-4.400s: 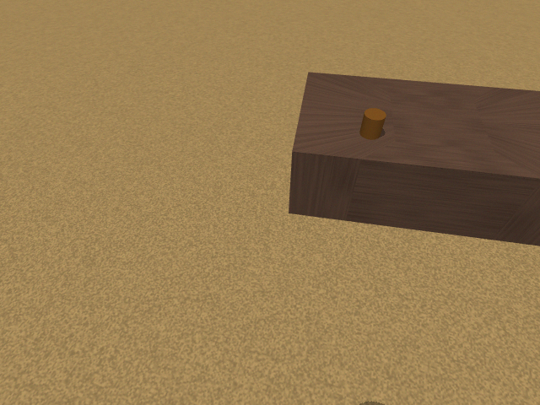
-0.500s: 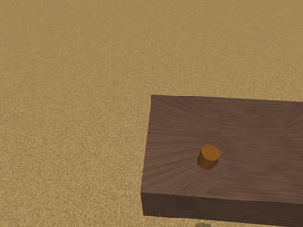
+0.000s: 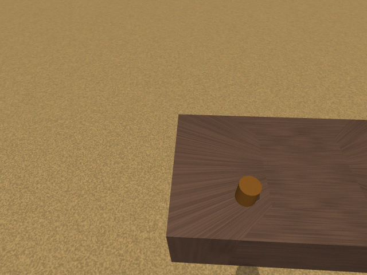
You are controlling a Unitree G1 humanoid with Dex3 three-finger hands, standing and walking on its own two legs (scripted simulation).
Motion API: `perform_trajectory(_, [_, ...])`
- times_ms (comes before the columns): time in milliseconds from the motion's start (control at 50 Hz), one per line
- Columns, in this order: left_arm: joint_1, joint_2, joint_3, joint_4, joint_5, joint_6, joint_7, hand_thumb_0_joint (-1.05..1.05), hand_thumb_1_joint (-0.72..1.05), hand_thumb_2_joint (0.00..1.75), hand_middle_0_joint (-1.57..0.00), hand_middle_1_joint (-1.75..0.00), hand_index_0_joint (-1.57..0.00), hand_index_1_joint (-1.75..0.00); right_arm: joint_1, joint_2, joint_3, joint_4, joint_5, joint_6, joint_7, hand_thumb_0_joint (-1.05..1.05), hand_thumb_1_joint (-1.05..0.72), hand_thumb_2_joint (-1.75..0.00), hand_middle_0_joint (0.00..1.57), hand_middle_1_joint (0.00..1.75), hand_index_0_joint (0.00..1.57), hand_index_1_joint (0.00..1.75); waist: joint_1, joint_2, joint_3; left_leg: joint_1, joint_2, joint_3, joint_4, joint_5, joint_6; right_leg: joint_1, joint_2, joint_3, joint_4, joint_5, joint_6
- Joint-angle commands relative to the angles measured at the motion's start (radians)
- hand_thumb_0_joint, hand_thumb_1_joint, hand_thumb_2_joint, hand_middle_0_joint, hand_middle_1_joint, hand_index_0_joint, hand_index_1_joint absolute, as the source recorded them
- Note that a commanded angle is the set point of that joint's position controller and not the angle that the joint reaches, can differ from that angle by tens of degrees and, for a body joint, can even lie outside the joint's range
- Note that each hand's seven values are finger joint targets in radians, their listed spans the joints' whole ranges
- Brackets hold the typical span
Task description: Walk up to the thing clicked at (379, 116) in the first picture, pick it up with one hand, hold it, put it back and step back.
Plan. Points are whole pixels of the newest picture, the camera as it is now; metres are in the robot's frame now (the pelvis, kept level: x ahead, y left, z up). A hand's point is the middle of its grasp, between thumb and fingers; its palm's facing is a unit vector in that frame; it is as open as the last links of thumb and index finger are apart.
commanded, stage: walk up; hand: right
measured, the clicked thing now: (247, 191) +0.50 -0.22 -0.34
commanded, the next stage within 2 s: stand in 0.70 s
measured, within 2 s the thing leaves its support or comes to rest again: neither
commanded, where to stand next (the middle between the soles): +0.02 +0.00 m, yaw -1 degrees
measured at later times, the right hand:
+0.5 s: hand out of the picture +0.06 -0.25 -0.16, palm faces -0.02 +0.94 -0.33, open 7.4 cm
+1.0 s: hand out of the picture +0.08 -0.24 -0.16, palm faces -0.03 +0.94 -0.33, open 7.4 cm
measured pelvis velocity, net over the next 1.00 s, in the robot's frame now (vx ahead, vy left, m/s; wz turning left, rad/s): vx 0.01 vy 0.01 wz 0.00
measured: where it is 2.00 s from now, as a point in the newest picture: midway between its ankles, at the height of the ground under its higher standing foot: outside the picture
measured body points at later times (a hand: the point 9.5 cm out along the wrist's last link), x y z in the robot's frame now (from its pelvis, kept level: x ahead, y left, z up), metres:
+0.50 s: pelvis +0.00 +0.00 +0.00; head +0.00 +0.00 +0.45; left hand +0.08 +0.30 -0.13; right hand +0.07 -0.30 -0.14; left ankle -0.04 +0.14 -0.75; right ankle +0.05 -0.12 -0.75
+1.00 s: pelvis +0.01 +0.01 +0.00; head +0.01 +0.00 +0.45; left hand +0.09 +0.31 -0.13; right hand +0.08 -0.29 -0.14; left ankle -0.04 +0.14 -0.75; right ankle +0.05 -0.12 -0.75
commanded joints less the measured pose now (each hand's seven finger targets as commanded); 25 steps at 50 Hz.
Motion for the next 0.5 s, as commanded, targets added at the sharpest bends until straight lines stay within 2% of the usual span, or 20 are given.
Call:
perform_trajectory(0, [-0.048,0.219,0.045,-0.065,-0.004,-0.014,0.019,0.0,0.9,0.9,-0.2,-0.3,-0.2,-0.3,-0.051,-0.203,-0.037,-0.065,-0.001,-0.027,-0.015,0.0,-0.9,-0.9,0.2,0.3,0.2,0.3,0.003,-0.008,-0.102,-0.088,0.108,-0.062,-0.066,0.148,0.044,0.141,-0.129,0.119,-0.034,0.093,-0.013])
perform_trajectory(60, [-0.056,0.217,0.045,-0.065,-0.003,-0.012,0.017,0.0,0.9,0.9,-0.2,-0.3,-0.2,-0.3,-0.045,-0.202,-0.036,-0.062,-0.002,-0.029,-0.015,0.0,-0.9,-0.9,0.2,0.3,0.2,0.3,0.002,-0.01,-0.09,-0.111,0.104,-0.064,-0.079,0.12,0.044,0.147,-0.126,0.121,-0.032,0.085,-0.01])
perform_trajectory(200, [-0.061,0.219,0.048,-0.073,-0.003,-0.008,0.015,0.0,0.9,0.9,-0.2,-0.3,-0.2,-0.3,-0.022,-0.204,-0.034,-0.06,-0.003,-0.028,-0.015,0.0,-0.9,-0.9,0.2,0.3,0.2,0.3,-0.002,-0.026,-0.077,-0.113,0.098,-0.063,-0.073,0.077,0.047,0.118,-0.118,0.135,-0.052,-0.003,-0.013])
perform_trajectory(360, [-0.047,0.213,0.047,-0.072,-0.004,-0.01,0.014,0.0,0.9,0.9,-0.2,-0.3,-0.2,-0.3,-0.016,-0.205,-0.035,-0.065,-0.004,-0.031,-0.015,0.0,-0.9,-0.9,0.2,0.3,0.2,0.3,0.001,-0.022,-0.077,-0.103,0.102,-0.065,-0.08,0.086,0.05,0.12,-0.117,0.13,-0.043,0.032,-0.012])
perform_trajectory(460, [-0.048,0.213,0.046,-0.069,-0.003,-0.009,0.014,0.0,0.9,0.9,-0.2,-0.3,-0.2,-0.3,-0.01,-0.201,-0.036,-0.064,-0.004,-0.03,-0.015,0.0,-0.9,-0.9,0.2,0.3,0.2,0.3,-0.002,-0.024,-0.053,-0.116,0.1,-0.066,-0.088,0.067,0.05,0.109,-0.115,0.132,-0.049,0.014,-0.01])
perform_trajectory(480, [-0.039,0.215,0.049,-0.068,-0.004,-0.009,0.014,0.0,0.9,0.9,-0.2,-0.3,-0.2,-0.3,-0.01,-0.199,-0.036,-0.067,-0.003,-0.029,-0.014,0.0,-0.9,-0.9,0.2,0.3,0.2,0.3,0.002,-0.023,-0.048,-0.106,0.097,-0.065,-0.086,0.063,0.05,0.098,-0.114,0.136,-0.053,-0.017,-0.009])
